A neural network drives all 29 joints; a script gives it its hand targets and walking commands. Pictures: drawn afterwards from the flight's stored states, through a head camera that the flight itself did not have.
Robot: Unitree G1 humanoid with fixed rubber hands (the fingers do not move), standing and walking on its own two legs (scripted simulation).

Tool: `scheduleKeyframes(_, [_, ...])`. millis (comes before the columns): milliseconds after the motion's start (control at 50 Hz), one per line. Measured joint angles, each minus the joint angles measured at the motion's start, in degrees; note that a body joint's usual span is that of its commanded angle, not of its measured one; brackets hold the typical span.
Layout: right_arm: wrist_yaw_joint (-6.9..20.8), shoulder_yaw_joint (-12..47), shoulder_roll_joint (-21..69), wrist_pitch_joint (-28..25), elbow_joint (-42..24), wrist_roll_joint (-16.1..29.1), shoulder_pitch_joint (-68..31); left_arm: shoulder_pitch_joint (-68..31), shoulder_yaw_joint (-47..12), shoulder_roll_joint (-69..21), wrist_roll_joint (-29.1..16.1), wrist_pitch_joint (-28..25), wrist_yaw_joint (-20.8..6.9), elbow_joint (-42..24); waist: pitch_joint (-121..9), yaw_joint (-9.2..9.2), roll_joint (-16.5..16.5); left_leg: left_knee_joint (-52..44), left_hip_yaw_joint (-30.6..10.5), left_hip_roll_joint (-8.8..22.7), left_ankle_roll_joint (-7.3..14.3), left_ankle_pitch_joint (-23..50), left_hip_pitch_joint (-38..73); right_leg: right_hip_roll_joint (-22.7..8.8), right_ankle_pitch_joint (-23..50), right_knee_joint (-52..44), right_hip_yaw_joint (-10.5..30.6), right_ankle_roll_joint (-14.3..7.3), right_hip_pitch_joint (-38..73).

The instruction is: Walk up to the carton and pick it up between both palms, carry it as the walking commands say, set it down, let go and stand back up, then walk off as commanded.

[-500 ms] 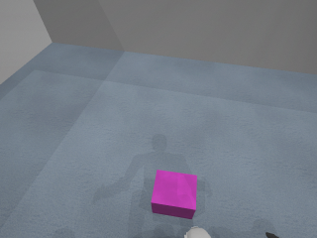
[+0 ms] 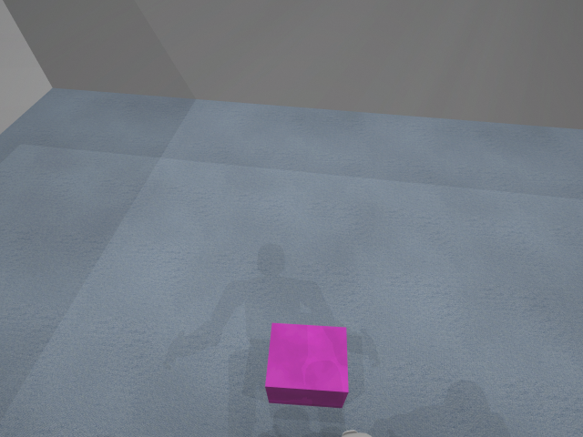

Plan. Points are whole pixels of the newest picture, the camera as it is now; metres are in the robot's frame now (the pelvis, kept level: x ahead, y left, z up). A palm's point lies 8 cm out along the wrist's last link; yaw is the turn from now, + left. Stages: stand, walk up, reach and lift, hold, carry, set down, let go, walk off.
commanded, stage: walk up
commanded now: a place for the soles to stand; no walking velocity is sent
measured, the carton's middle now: (307, 365) +0.44 -0.06 -0.65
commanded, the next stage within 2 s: none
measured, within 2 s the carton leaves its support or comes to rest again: neither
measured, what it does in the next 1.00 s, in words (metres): stands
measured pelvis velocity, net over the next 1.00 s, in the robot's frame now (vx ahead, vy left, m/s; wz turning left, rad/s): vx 0.00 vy -0.01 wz -0.08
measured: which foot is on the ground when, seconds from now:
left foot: down 0.00-1.00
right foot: down 0.00-1.00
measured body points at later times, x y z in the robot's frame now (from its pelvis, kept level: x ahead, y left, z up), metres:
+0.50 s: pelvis -0.01 -0.02 +0.00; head +0.02 -0.05 +0.45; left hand +0.09 +0.32 -0.08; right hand +0.06 -0.34 -0.13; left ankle -0.02 +0.13 -0.70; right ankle +0.04 -0.16 -0.71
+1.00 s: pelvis +0.00 -0.01 +0.00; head +0.02 -0.04 +0.45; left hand +0.09 +0.33 -0.09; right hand +0.04 -0.34 -0.13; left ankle -0.02 +0.13 -0.71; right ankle +0.04 -0.16 -0.71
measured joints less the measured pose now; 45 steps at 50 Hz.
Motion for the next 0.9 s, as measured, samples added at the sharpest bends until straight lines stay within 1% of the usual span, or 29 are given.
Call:
scheduleKeyframes(20, [0.0, 0.0, 0.0, 0.1, 0.0, 0.0, 0.0, 0.0, 0.0, 0.0, 0.0, -0.4, -0.1, 0.0, 0.0, 0.01, -0.1, 0.0, 0.1, 0.3, -0.1, -0.1, 0.2, 0.0, 1.8, -1.9, 0.0, -0.3, 0.5])
scheduleKeyframes(40, [0.1, 0.0, 0.0, 0.4, 0.0, 0.0, 0.0, 0.0, 0.0, 0.0, 0.0, -0.7, -0.1, 0.0, 0.0, 0.01, -0.4, 0.1, 0.2, 0.5, -0.4, -0.2, 0.3, 0.0, 5.9, -4.1, 0.0, -0.8, 1.3])
scheduleKeyframes(60, [0.1, 0.0, 0.0, 0.7, 0.0, 0.0, 0.0, 0.0, 0.0, 0.0, 0.0, -0.9, -0.1, 0.1, 0.0, 0.01, -0.8, 0.7, 0.2, 0.6, -0.7, -0.5, 0.3, 0.0, 8.3, -5.4, 0.0, -0.9, 2.1])
scheduleKeyframes(100, [0.1, 0.0, 0.0, 1.4, 0.0, 0.0, -0.3, 0.0, -0.1, -0.2, 0.0, -1.1, -0.2, 0.2, 0.2, -0.01, -1.2, 1.4, 0.1, 0.6, -0.7, -1.2, 0.3, 0.0, 6.1, -4.6, 0.0, 0.2, 2.1])
scheduleKeyframes(160, [0.0, 0.0, 0.0, 2.3, 0.0, 0.0, -1.3, 0.0, -0.9, -0.7, 0.3, -1.0, -0.2, 0.8, 0.2, -0.01, -1.2, 1.4, -0.9, -1.3, -0.4, -4.7, 0.3, 0.0, 5.2, -4.2, 0.7, 0.3, 1.5])
scheduleKeyframes(200, [0.1, 0.0, 0.0, 2.0, 0.0, 0.0, -1.7, 0.0, -1.1, -0.7, 0.3, -0.6, -0.2, 0.9, 0.3, -0.02, -1.2, 0.6, -1.1, -2.1, -0.3, -3.6, 0.3, 0.0, 5.6, -4.2, 1.4, 0.3, 1.0])
scheduleKeyframes(220, [0.1, 0.0, 0.0, 1.8, 0.3, 0.0, -1.7, -0.1, -1.1, -0.7, 0.3, -0.4, -0.2, 0.9, 0.2, -0.02, -1.2, -0.1, -1.1, -2.3, -0.3, -1.7, 0.3, 0.0, 5.7, -4.2, 1.6, 0.3, 0.8])
scheduleKeyframes(260, [0.1, 0.0, 0.0, 1.6, 1.6, 0.0, -1.7, -0.4, -1.1, -0.7, 0.3, -0.1, -0.2, 1.0, -0.1, -0.01, -1.2, -0.6, -1.1, -2.4, -0.3, 0.6, 0.3, 0.0, 5.9, -4.2, 1.7, 0.3, 0.7])
scheduleKeyframes(320, [0.2, 0.0, 0.0, 1.5, 3.0, 0.0, -1.7, -0.6, -1.1, -0.7, 0.3, -0.1, -0.2, 1.5, -0.5, -0.01, -1.3, -0.8, -1.0, -2.3, -0.3, 0.1, 0.6, 0.1, 5.9, -4.2, 1.7, 0.3, 0.8])
scheduleKeyframes(420, [0.2, 0.0, 0.0, 2.0, 3.2, 0.0, -1.8, -0.6, -1.1, -0.7, 0.3, -0.7, -0.2, 2.6, -0.6, -0.01, -1.3, -0.8, -1.0, -1.9, -0.3, 0.0, 0.9, 0.5, 5.9, -4.2, 1.7, 0.5, 1.0])
scheduleKeyframes(540, [0.4, 0.0, 0.0, 2.2, 3.6, 0.0, -2.6, -0.8, -1.2, -0.7, 0.4, -0.1, -0.2, 3.6, -0.6, -0.01, -1.3, -1.2, -1.0, -3.3, -0.3, -0.1, 0.9, 0.5, 6.5, -4.5, 3.2, 0.5, 0.5])
scheduleKeyframes(640, [0.5, 0.0, 0.0, 1.8, 6.3, 0.0, -2.6, -1.2, -1.2, -0.7, 0.4, 0.1, -0.2, 4.1, -0.7, -0.01, -1.5, -1.5, -0.9, -3.2, -0.3, 0.3, 1.4, 0.6, 6.7, -4.8, 3.2, 0.5, 0.9])
scheduleKeyframes(760, [0.5, 0.0, 0.0, 2.3, 6.1, 0.0, -3.2, -1.2, -1.2, -0.7, 0.4, -0.6, -0.3, 4.7, 0.1, -0.01, -1.5, -1.5, -0.8, -2.9, -0.3, 0.2, 1.8, 0.8, 6.7, -4.9, 3.2, 0.7, 1.3])
scheduleKeyframes(840, [0.5, 0.0, 0.0, 2.5, 6.1, 0.0, -3.6, -1.2, -1.4, -0.7, 0.4, -0.1, -0.3, 4.8, 0.2, -0.01, -1.5, -1.6, -0.8, -3.4, -0.3, 0.2, 1.8, 0.8, 7.0, -5.2, 3.8, 0.7, 1.2])
scheduleKeyframes(900, [0.5, 0.0, 0.0, 2.1, 7.2, 0.0, -3.6, -1.5, -1.5, -0.7, 0.4, 0.3, -0.3, 4.9, -0.1, -0.01, -1.5, -1.8, -0.8, -3.4, -0.3, 0.4, 1.8, 0.8, 7.2, -5.5, 3.8, 0.7, 1.3])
